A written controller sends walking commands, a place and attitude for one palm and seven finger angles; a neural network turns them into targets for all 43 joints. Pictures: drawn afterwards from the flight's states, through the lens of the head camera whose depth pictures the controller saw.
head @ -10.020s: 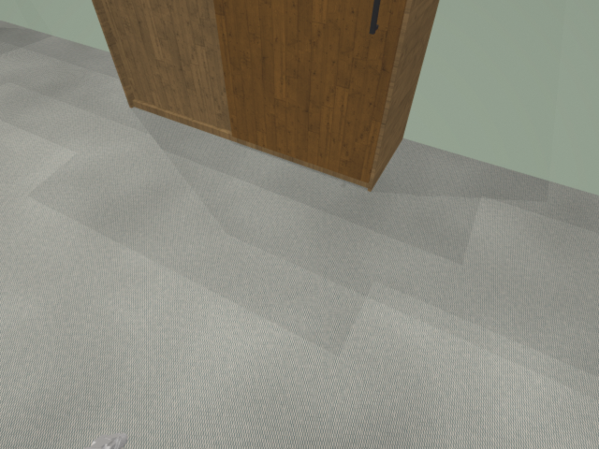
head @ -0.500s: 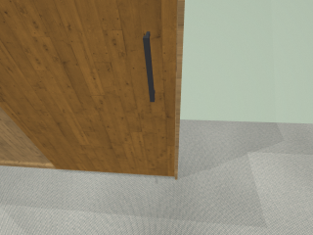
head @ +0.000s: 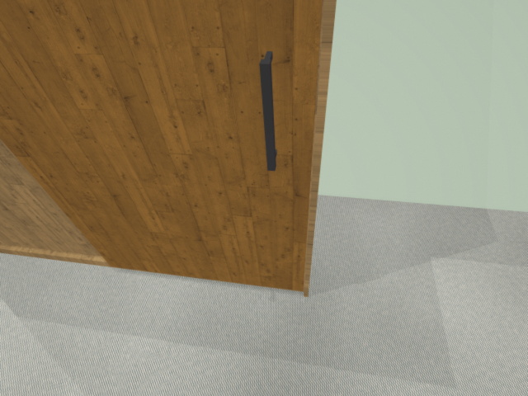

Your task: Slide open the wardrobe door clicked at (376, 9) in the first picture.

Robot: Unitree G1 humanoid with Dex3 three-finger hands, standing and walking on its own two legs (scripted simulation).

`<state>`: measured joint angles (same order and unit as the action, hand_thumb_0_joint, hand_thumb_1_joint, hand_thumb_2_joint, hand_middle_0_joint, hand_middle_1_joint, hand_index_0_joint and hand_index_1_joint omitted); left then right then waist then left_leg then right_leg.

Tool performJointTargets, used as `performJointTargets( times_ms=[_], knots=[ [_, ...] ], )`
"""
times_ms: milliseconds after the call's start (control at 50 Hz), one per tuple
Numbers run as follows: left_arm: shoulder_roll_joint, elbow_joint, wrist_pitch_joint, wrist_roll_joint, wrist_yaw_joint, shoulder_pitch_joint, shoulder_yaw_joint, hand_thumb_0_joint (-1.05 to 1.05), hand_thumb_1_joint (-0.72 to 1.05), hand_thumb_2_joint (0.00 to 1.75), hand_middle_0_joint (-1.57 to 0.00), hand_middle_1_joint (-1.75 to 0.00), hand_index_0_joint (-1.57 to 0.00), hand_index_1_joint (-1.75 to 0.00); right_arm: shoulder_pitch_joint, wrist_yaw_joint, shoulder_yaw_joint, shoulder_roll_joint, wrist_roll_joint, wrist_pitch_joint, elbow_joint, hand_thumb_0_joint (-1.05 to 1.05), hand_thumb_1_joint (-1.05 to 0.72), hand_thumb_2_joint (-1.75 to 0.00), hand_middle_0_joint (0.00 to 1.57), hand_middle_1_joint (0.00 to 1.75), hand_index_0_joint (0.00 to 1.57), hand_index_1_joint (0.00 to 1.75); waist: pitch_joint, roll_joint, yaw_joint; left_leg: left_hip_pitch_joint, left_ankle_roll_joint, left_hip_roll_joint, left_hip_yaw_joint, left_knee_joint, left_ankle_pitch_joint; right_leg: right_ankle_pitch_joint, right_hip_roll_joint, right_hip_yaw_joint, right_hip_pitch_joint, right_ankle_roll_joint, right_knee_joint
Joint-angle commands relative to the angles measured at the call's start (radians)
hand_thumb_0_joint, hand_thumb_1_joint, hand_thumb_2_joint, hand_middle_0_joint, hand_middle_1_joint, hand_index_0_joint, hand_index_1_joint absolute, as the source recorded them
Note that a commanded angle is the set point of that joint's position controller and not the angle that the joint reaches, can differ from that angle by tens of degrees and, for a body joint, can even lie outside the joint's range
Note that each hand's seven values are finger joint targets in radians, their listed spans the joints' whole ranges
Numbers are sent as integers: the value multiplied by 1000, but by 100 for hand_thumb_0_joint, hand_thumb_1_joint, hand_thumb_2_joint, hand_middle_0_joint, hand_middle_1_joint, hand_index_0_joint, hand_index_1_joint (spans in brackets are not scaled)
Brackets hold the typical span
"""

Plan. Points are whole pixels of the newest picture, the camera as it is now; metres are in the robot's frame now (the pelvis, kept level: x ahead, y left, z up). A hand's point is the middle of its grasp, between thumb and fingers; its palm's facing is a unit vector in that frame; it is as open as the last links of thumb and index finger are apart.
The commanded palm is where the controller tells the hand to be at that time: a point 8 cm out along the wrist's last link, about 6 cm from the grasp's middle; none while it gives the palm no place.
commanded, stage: look again from close up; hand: right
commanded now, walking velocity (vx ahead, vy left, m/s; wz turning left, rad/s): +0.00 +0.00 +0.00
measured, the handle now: (270, 117) +0.60 +0.05 +0.10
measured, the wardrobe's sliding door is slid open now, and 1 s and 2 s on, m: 0.00 0.00 0.00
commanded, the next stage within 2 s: shuffle to correct the standing spot in 1.40 s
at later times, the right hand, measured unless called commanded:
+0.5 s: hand out of the picture +0.01 -0.08 -0.18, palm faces +0.03 +0.99 -0.16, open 7.3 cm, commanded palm none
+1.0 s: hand out of the picture +0.03 -0.09 -0.18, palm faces +0.04 +0.98 -0.19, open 7.4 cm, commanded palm none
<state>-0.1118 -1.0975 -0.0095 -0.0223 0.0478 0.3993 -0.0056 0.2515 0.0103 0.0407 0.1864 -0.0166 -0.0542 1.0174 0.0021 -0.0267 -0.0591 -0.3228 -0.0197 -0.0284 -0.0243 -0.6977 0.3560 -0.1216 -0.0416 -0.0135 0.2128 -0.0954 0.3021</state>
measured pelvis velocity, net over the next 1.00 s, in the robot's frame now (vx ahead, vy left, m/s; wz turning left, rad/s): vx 0.03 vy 0.08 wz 0.01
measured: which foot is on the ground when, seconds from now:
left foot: up 0.00-0.10, down 0.12-1.00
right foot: down 0.00-1.00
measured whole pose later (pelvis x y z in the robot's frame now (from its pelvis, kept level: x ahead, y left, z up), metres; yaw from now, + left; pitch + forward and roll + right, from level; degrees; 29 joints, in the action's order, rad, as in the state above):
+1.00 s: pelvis +0.03 +0.08 -0.01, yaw +1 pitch -1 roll -1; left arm -0.14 -1.15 -0.01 0.00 0.04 0.27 0.01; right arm 0.33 0.05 -0.01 0.13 0.00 0.03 1.08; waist -0.02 0.00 0.00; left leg -0.10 0.05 0.05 0.00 -0.40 0.28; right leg -0.23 0.01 -0.01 0.15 0.02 0.40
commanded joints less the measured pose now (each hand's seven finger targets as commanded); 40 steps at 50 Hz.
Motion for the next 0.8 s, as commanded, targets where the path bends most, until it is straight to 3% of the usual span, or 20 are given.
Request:
performJointTargets(
  times_ms=[0,40,60,80,100,120,140,160,180,260,440,780],
  knots=[
    [-155,27,-9,1,-5,26,-33,0,90,90,-20,-30,-20,-30,53,9,-10,10,5,31,-34,0,-90,-90,20,30,20,30,-48,139,35,68,15,12,44,219,-39,-215,227,253,8,-13,-110],
    [-129,21,-10,10,-7,16,-28,0,90,90,-20,-30,-20,-30,90,19,-13,19,7,46,-9,0,-90,-90,20,30,20,30,-40,75,51,196,24,-11,10,346,-153,-224,186,210,78,27,-60],
    [-105,19,-13,14,-11,12,-19,0,90,90,-20,-30,-20,-30,95,26,-14,38,9,56,-4,0,-90,-90,20,30,20,30,-41,45,55,257,43,-55,-58,368,-170,-198,158,184,142,47,-23],
    [-82,23,-17,16,-13,-1,-10,0,90,90,-20,-30,-20,-30,101,30,-19,41,10,66,3,0,-90,-90,20,30,20,30,-62,15,55,224,68,-104,-109,383,-146,-173,120,135,141,65,5],
    [-73,23,-20,16,-16,3,-5,0,90,90,-20,-30,-20,-30,104,30,-25,49,10,73,4,0,-90,-90,20,30,20,30,-56,15,44,170,83,-129,-121,386,-138,-130,93,101,88,72,26],
    [-74,19,-23,15,-19,11,-4,0,90,90,-20,-30,-20,-30,104,30,-29,53,11,74,4,0,-90,-90,20,30,20,30,-46,61,37,126,85,-125,-110,367,-153,-89,86,104,31,69,29],
    [-77,11,-19,12,-18,7,-5,0,90,90,-20,-30,-20,-30,96,29,-31,41,10,82,16,0,-90,-90,20,30,20,30,-38,-44,33,116,77,-93,-100,359,-184,-49,97,94,11,69,47],
    [-92,9,-16,13,-18,6,-9,0,90,90,-20,-30,-20,-30,89,30,-36,32,8,85,19,0,-90,-90,20,30,20,30,-53,-110,32,113,71,-81,-90,359,-213,-25,100,86,10,68,66],
    [-99,6,-18,13,-18,1,-8,0,90,90,-20,-30,-20,-30,89,31,-40,23,11,86,18,0,-90,-90,20,30,20,30,-61,-122,32,106,66,-82,-84,356,-237,1,104,84,1,68,61],
    [-105,-3,-20,17,-17,-33,-3,0,90,90,-20,-30,-20,-30,118,36,-44,24,11,91,26,0,-90,-90,20,30,20,30,-61,-42,41,113,59,-74,-87,348,-302,56,112,79,-26,68,71],
    [-106,-15,-14,19,-11,-81,4,0,90,90,-20,-30,-20,-30,155,37,-45,30,12,95,43,0,-90,-90,20,30,20,30,-50,7,49,139,58,-79,-96,366,-360,50,114,59,-60,77,72],
    [-110,-16,-13,16,-4,-88,7,0,90,90,-20,-30,-20,-30,174,42,-38,27,11,93,45,0,-90,-90,20,30,20,30,-57,5,59,183,49,-73,-87,369,-440,73,122,48,-61,85,76]
  ],
)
